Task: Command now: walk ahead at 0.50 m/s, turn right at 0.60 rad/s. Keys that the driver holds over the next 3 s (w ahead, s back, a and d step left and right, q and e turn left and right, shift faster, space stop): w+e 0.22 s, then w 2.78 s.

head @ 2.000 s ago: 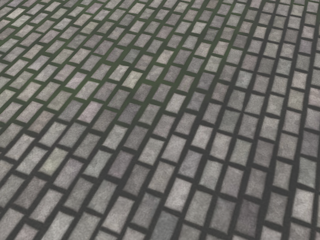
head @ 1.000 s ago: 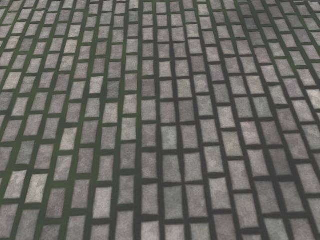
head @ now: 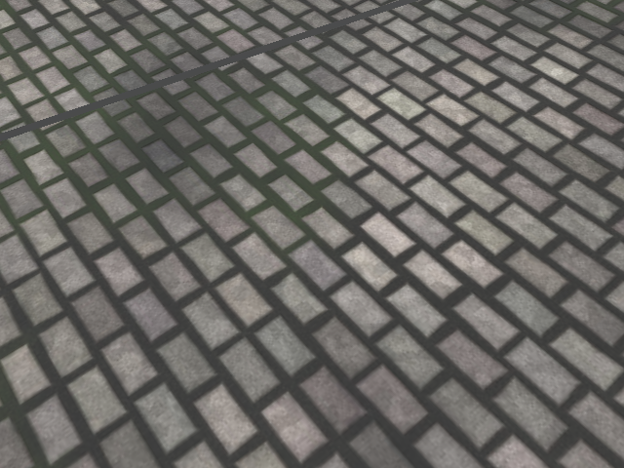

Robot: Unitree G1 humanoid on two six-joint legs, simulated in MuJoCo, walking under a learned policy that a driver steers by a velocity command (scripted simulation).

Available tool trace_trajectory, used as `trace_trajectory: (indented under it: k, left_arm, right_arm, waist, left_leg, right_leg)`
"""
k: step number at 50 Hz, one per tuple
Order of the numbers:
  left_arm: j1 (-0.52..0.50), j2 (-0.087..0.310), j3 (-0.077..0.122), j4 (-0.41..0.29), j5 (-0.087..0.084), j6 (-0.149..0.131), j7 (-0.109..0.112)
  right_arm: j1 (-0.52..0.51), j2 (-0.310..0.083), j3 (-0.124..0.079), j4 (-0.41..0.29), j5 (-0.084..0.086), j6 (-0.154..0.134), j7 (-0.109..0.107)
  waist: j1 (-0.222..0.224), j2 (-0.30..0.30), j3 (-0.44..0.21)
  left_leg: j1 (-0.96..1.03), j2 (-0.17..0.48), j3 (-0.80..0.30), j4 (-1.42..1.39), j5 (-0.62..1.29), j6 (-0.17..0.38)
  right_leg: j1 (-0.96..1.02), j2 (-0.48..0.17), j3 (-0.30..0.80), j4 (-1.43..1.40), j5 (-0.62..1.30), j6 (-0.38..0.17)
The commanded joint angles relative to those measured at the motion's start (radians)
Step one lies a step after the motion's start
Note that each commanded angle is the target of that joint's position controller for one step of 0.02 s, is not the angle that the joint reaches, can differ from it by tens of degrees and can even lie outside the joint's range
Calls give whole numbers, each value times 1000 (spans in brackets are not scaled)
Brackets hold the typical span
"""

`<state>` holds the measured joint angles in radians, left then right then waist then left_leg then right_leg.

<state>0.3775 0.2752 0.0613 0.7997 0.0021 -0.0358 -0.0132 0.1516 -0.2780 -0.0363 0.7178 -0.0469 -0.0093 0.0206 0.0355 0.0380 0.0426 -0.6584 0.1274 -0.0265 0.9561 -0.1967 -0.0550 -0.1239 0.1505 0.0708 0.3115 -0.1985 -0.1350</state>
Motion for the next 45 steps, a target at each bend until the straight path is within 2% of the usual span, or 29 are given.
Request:
trace_trajectory:
  k: [1, 5, 7, 9, 10, 11, 12, 13, 14, 15, 16, 17, 19, 21, 25, 27, 29, 31, 34, 35, 36, 37, 38, 39, 40, 41, 42, 43, 45]
  left_arm:
    - [40, 154, 39, -47, -2, -20, 5]
    - [109, 163, 41, -27, 4, -20, 15]
    - [120, 172, 43, -23, 9, -18, 22]
    - [86, 187, 46, -29, 11, -17, 29]
    - [49, 196, 48, -36, 12, -18, 29]
    - [27, 204, 48, -39, 12, -21, 24]
    - [15, 190, 43, -36, 4, -28, 15]
    - [38, 104, 18, -61, 0, -38, 10]
    - [173, 53, 9, -77, -18, -34, 9]
    - [138, 124, 13, -33, 22, -20, 19]
    - [67, 125, 15, -31, 26, -18, 9]
    - [20, 109, 10, -38, 27, -16, 3]
    - [1, 90, 4, -41, 37, -2, -12]
    - [-9, 79, 0, -41, 39, 7, -18]
    - [-159, 62, -16, -86, 44, 6, -32]
    - [-244, 39, -32, -108, 41, 1, -40]
    - [-321, 22, -46, -125, 36, -4, -44]
    - [-363, 32, -47, -134, 32, -6, -41]
    - [-368, 56, -41, -138, 34, -11, -29]
    - [-326, 62, -36, -124, 38, -15, -24]
    - [-221, 72, -27, -87, 46, -23, -17]
    - [-63, 114, -9, -33, 59, -34, -6]
    - [91, 210, 15, -18, 78, -37, 9]
    - [103, 260, 32, -3, 44, -22, 14]
    - [27, 190, 19, -4, 16, -17, 13]
    - [-49, 132, 3, -12, 13, -22, 9]
    - [-92, 94, -6, -12, 17, -28, 6]
    - [-107, 75, -12, -5, 13, -35, 7]
    - [-95, 67, -13, 15, 12, -50, 8]
  right_arm:
    - [-75, -71, -16, -76, 2, -7, 1]
    - [-198, -67, -6, -118, 10, -20, 9]
    - [-232, -73, -3, -138, 16, -29, 10]
    - [-185, -92, -7, -133, 19, -36, 5]
    - [-115, -106, -13, -113, 21, -40, -2]
    - [-6, -132, -25, -79, 21, -46, -14]
    - [136, -160, -38, -44, 13, -59, -26]
    - [300, -228, -52, -38, -10, -65, -44]
    - [257, -303, -70, -35, -15, -54, -42]
    - [187, -200, -56, -42, 9, -46, -32]
    - [129, -123, -38, -44, 18, -47, -25]
    - [103, -87, -28, -34, 14, -50, -19]
    - [117, -79, -22, 1, 18, -64, -19]
    - [158, -87, -24, 33, 28, -86, -9]
    - [197, -98, -28, 74, 36, -94, -4]
    - [208, -92, -26, 91, 38, -89, -1]
    - [242, -105, -28, 112, 40, -87, 1]
    - [282, -124, -33, 134, 39, -84, 1]
    - [301, -143, -37, 158, 35, -72, -5]
    - [297, -147, -37, 164, 36, -68, -8]
    - [295, -142, -35, 171, 40, -62, -10]
    - [297, -118, -25, 165, 40, -62, -11]
    - [302, -45, -3, 109, 53, -65, -8]
    - [354, -46, -10, 104, 48, -60, -11]
    - [270, -119, -30, 110, 27, -49, -17]
    - [228, -97, -26, 98, 32, -54, -8]
    - [217, -76, -22, 104, 36, -53, -4]
    - [228, -69, -21, 114, 24, -43, 0]
    - [244, -47, -18, 130, 12, -24, 11]
  waist:
    - [8, -84, -3]
    - [53, -91, 5]
    - [60, -101, 9]
    - [25, -115, 4]
    - [-13, -121, -14]
    - [-60, -109, -66]
    - [-135, -57, -149]
    - [-180, 53, -306]
    - [-78, 309, -365]
    - [-60, 112, -229]
    - [-55, 17, -114]
    - [-47, -17, -63]
    - [-28, 53, -35]
    - [-23, 64, -46]
    - [-35, 57, -6]
    - [-49, 56, 5]
    - [-72, 59, 9]
    - [-86, 59, 10]
    - [-74, 58, 15]
    - [-50, 54, -3]
    - [0, 25, -53]
    - [60, -17, -153]
    - [106, -180, -297]
    - [74, -303, -337]
    - [52, -152, -187]
    - [20, -128, -91]
    - [-11, -113, -54]
    - [-37, -124, -29]
    - [-59, -123, -36]
  left_leg:
    - [-55, -29, 17, -108, 118, -7]
    - [-55, -73, 19, -249, 167, 6]
    - [-17, -94, 16, -310, 156, 20]
    - [106, -115, 5, -381, 116, 44]
    - [231, -138, 12, -412, 74, 60]
    - [388, -167, 29, -437, 41, 78]
    - [590, -120, 5, -488, 64, 109]
    - [815, 124, -248, -514, -160, 160]
    - [948, 321, -739, -662, -191, 281]
    - [817, 283, -736, -681, -304, 276]
    - [683, 234, -568, -695, -262, 263]
    - [604, 183, -439, -712, -140, 247]
    - [527, 114, -278, -737, 50, 226]
    - [528, 104, -213, -744, 206, 239]
    - [545, 93, -116, -808, 235, 254]
    - [526, 59, -53, -819, 252, 240]
    - [515, 46, -16, -811, 292, 227]
    - [545, 67, -19, -792, 327, 221]
    - [613, 108, -30, -731, 416, 210]
    - [626, 106, -18, -666, 517, 200]
    - [617, 74, 20, -526, 614, 183]
    - [524, 29, 56, -331, 548, 161]
    - [280, -52, 116, 4, 167, 123]
    - [55, -180, 68, 219, -352, 115]
    - [-25, -111, -10, 264, -288, 128]
    - [-17, -77, -12, 227, -200, 131]
    - [30, -50, -7, 174, -149, 126]
    - [75, -35, -1, 138, -127, 114]
    - [125, -35, 15, 120, -89, 93]
  right_leg:
    - [34, -253, 241, -106, 293, -115]
    - [114, -258, 269, -48, 394, -104]
    - [138, -271, 296, -15, 449, -94]
    - [120, -277, 319, 23, 490, -62]
    - [79, -266, 314, 70, 565, -38]
    - [50, -236, 303, 180, 658, -15]
    - [-13, -176, 243, 375, 624, 9]
    - [-134, -118, 165, 665, 301, 28]
    - [-413, 36, 75, 887, -352, 61]
    - [-488, -62, 94, 955, -278, 50]
    - [-468, -91, 82, 930, -185, 54]
    - [-450, -117, 69, 887, -144, 59]
    - [-408, -141, 54, 827, -133, 72]
    - [-407, -133, 46, 797, -125, 78]
    - [-509, -174, 3, 649, -10, 104]
    - [-477, -197, -55, 512, 74, 115]
    - [-415, -196, -99, 391, 122, 116]
    - [-376, -187, -123, 327, 121, 107]
    - [-327, -169, -134, 260, 56, 71]
    - [-260, -147, -143, 225, 29, 55]
    - [-121, -121, -151, 157, 40, 34]
    - [99, -163, -95, 145, 21, 0]
    - [364, -451, 257, 97, -115, -76]
    - [425, -586, 603, -32, -107, -165]
    - [323, -523, 485, -33, -135, -137]
    - [200, -475, 358, -58, -61, -115]
    - [113, -424, 266, -93, 15, -83]
    - [48, -388, 201, -117, 78, -63]
    - [4, -356, 135, -149, 175, -63]
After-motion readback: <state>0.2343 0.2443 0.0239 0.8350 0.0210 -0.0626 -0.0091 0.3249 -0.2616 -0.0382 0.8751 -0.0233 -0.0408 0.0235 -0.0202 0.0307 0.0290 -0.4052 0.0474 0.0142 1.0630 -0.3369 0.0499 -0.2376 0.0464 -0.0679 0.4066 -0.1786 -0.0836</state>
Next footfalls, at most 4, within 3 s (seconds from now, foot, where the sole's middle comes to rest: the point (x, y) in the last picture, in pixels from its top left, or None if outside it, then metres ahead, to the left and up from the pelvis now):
0.24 left None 0.33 0.12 -0.78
0.74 right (421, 440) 0.53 -0.15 -0.78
1.28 left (367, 302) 0.87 -0.04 -0.78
1.82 right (458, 226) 1.11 -0.29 -0.78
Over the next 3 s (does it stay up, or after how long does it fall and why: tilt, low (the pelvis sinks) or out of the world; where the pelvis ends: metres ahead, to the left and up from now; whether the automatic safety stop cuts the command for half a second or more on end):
stays up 1.58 -0.33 -0.02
